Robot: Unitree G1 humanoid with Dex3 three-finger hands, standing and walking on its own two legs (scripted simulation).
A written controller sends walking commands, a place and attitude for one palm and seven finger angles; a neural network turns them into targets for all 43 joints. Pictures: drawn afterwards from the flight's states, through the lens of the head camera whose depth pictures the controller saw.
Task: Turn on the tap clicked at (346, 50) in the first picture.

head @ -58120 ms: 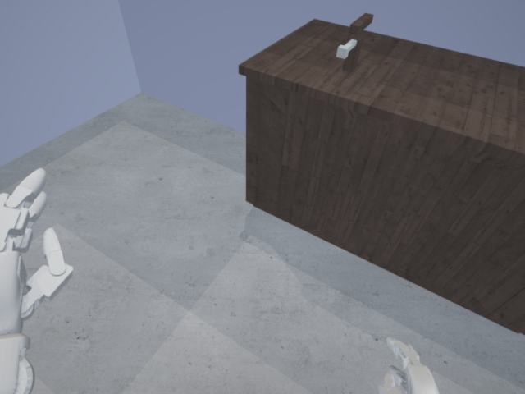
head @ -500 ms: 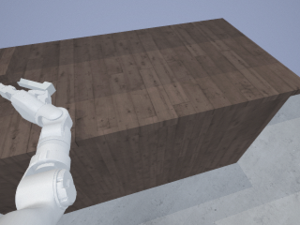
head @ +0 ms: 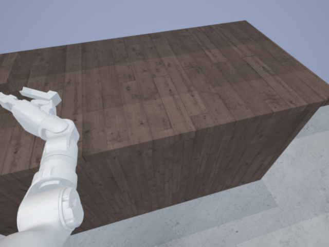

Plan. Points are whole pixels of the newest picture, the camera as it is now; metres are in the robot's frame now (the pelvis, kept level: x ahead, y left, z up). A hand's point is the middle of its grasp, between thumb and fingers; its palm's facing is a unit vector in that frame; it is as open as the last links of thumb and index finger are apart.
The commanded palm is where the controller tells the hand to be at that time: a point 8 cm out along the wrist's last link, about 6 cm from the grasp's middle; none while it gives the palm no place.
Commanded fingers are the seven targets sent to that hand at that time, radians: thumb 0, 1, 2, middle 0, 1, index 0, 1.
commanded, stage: push the lever round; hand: left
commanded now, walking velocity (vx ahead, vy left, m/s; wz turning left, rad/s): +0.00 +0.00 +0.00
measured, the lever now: (52, 98) +0.45 +0.30 +0.13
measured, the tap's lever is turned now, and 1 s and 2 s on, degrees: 55 68 68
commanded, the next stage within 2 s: lift the hand up off the lever in 0.40 s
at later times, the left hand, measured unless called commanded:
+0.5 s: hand (51, 103) +0.44 +0.30 +0.12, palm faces +0.85 -0.51 -0.10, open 8.4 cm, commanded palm +0.43 +0.30 +0.13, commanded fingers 0.00 0.90 0.90 -0.15 -0.15 -0.15 -0.15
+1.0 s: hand (56, 99) +0.45 +0.29 +0.13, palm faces +0.87 -0.49 -0.07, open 8.3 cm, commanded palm +0.42 +0.30 +0.15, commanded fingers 0.00 0.90 0.90 -0.15 -0.15 -0.15 -0.15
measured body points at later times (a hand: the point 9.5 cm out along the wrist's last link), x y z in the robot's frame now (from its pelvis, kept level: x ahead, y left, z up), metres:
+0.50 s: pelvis +0.00 +0.01 +0.00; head +0.04 +0.00 +0.45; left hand +0.39 +0.33 +0.13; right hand +0.07 -0.26 -0.13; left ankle +0.03 +0.15 -0.72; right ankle +0.02 -0.06 -0.72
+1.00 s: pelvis +0.01 +0.01 +0.00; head +0.04 +0.00 +0.45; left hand +0.40 +0.31 +0.13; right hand +0.07 -0.25 -0.13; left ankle +0.03 +0.15 -0.72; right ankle +0.02 -0.06 -0.72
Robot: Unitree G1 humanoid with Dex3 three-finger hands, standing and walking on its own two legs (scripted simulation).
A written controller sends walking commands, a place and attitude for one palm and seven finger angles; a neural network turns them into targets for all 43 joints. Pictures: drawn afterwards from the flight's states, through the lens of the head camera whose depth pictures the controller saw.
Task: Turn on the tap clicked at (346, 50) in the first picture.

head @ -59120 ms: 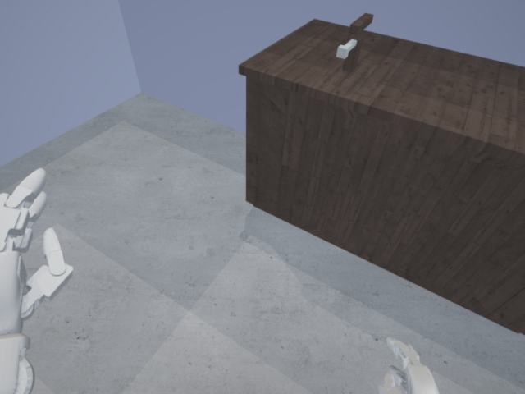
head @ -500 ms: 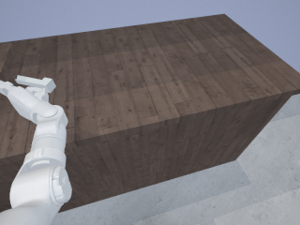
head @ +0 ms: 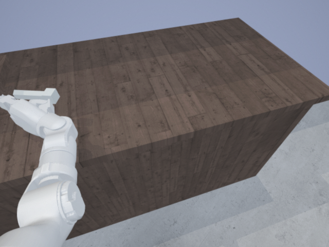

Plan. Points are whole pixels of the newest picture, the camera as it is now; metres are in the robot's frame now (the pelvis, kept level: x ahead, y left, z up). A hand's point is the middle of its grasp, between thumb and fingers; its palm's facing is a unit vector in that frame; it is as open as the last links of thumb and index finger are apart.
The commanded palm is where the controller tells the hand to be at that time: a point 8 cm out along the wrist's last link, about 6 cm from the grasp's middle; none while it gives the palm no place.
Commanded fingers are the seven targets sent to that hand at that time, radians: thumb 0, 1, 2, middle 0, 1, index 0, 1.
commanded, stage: lift the hand up off the lever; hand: left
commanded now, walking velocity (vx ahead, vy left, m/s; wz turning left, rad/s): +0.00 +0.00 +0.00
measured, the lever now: (51, 96) +0.46 +0.29 +0.13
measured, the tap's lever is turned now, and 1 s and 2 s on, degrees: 68 68 68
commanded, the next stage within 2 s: draw the hand back beside the body in 1.90 s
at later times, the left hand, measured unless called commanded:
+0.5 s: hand (48, 103) +0.43 +0.29 +0.13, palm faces +0.87 -0.49 -0.06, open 8.2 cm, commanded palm +0.40 +0.30 +0.16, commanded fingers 0.00 0.90 0.90 -0.15 -0.15 -0.15 -0.15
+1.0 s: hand (47, 103) +0.43 +0.29 +0.13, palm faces +0.86 -0.50 -0.05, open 8.2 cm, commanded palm +0.39 +0.30 +0.18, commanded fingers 0.00 0.90 0.90 -0.15 -0.15 -0.15 -0.15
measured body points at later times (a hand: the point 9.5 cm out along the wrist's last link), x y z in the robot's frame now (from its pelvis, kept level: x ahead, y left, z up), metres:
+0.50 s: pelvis +0.00 +0.00 +0.00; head +0.02 -0.01 +0.45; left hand +0.38 +0.31 +0.13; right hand +0.07 -0.26 -0.13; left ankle +0.02 +0.14 -0.72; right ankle +0.01 -0.08 -0.72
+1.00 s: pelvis +0.01 +0.00 +0.01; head +0.02 -0.01 +0.46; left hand +0.38 +0.31 +0.14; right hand +0.10 -0.25 -0.12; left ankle +0.02 +0.14 -0.72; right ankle +0.01 -0.08 -0.72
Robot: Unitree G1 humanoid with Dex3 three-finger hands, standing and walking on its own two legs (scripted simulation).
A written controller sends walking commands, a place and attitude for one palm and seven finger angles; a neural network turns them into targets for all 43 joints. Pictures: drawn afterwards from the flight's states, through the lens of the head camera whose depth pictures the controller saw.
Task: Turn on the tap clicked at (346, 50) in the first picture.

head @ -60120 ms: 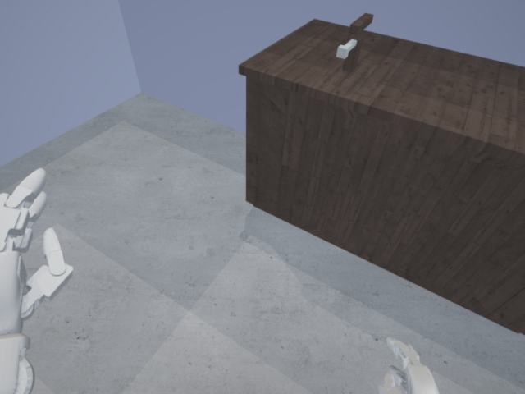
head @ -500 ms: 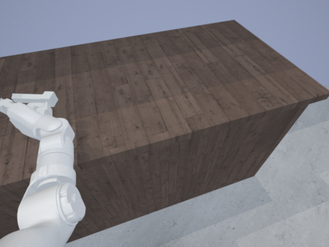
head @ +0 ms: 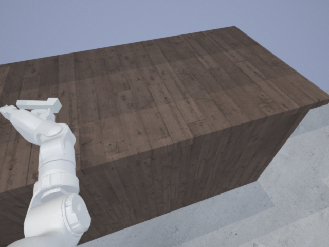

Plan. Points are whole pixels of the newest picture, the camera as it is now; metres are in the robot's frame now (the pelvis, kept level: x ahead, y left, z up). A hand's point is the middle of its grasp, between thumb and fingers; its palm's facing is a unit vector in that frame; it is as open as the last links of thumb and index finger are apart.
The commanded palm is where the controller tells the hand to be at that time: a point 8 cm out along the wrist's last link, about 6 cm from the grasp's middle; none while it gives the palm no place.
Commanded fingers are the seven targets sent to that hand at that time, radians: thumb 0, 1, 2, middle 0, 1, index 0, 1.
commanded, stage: lift the hand up off the lever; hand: left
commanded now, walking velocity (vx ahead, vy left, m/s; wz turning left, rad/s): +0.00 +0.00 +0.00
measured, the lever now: (53, 105) +0.44 +0.30 +0.12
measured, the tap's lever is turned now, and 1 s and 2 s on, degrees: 68 68 68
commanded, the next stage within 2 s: draw the hand back beside the body in 0.90 s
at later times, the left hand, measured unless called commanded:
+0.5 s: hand (48, 112) +0.41 +0.30 +0.13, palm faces +0.88 -0.48 -0.07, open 7.9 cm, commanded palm +0.36 +0.31 +0.19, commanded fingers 0.00 0.90 0.90 -0.15 -0.15 -0.15 -0.15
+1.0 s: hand (47, 113) +0.40 +0.30 +0.13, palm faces +0.87 -0.50 -0.07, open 7.8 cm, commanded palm +0.36 +0.31 +0.20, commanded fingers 0.00 0.90 0.90 -0.15 -0.15 -0.15 -0.15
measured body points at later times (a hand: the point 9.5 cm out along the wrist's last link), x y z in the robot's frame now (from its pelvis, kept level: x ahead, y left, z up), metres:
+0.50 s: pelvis +0.00 +0.00 +0.00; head +0.01 -0.01 +0.45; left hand +0.36 +0.32 +0.13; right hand +0.11 -0.25 -0.12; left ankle +0.01 +0.14 -0.73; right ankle +0.00 -0.08 -0.73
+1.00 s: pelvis +0.01 +0.00 +0.01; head +0.01 -0.01 +0.46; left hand +0.35 +0.32 +0.14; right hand +0.12 -0.25 -0.11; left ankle +0.01 +0.14 -0.73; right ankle +0.00 -0.08 -0.73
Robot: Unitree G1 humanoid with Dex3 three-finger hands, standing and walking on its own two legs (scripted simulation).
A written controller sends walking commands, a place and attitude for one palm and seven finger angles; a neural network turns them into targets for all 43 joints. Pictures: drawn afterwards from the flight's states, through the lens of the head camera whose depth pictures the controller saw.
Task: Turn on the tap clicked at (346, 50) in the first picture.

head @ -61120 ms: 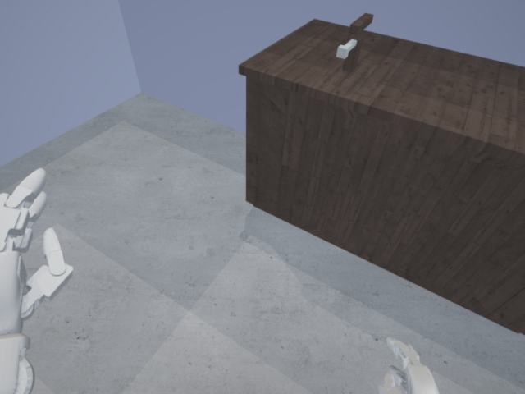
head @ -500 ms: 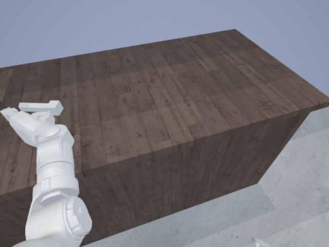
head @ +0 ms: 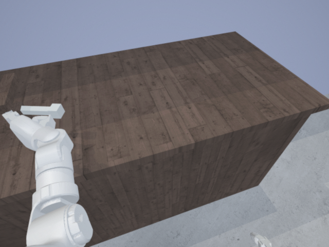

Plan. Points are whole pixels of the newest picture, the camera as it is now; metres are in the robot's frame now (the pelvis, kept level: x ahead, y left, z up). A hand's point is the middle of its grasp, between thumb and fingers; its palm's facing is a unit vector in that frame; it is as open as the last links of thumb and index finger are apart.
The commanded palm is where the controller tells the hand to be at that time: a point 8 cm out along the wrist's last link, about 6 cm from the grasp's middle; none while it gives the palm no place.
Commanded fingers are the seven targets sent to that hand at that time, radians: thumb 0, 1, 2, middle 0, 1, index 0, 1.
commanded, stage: draw the hand back beside the body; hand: left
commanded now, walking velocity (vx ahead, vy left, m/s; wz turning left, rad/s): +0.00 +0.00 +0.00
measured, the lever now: (56, 111) +0.42 +0.31 +0.12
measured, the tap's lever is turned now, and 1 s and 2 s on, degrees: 68 68 68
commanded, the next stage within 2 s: step back with the hand held close in 1.48 s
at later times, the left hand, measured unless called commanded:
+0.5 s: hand (29, 128) +0.29 +0.28 +0.19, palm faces +0.54 -0.82 -0.18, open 7.7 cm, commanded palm +0.26 +0.30 +0.19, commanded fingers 0.00 0.90 0.90 -0.18 -0.23 -0.18 -0.23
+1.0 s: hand (22, 165) +0.22 +0.26 +0.18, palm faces +0.45 -0.84 -0.30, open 7.5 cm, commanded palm +0.17 +0.29 +0.18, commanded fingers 0.00 0.90 0.90 -0.20 -0.30 -0.20 -0.30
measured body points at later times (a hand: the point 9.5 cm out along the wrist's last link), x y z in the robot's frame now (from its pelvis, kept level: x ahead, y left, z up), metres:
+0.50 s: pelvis +0.00 +0.01 +0.01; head -0.01 -0.02 +0.46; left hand +0.26 +0.32 +0.20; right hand +0.17 -0.23 -0.09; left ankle -0.01 +0.13 -0.74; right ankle -0.01 -0.08 -0.74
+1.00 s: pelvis -0.02 +0.01 +0.01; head -0.04 -0.03 +0.46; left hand +0.19 +0.30 +0.19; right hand +0.17 -0.22 -0.09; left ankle -0.01 +0.13 -0.74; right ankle -0.01 -0.08 -0.74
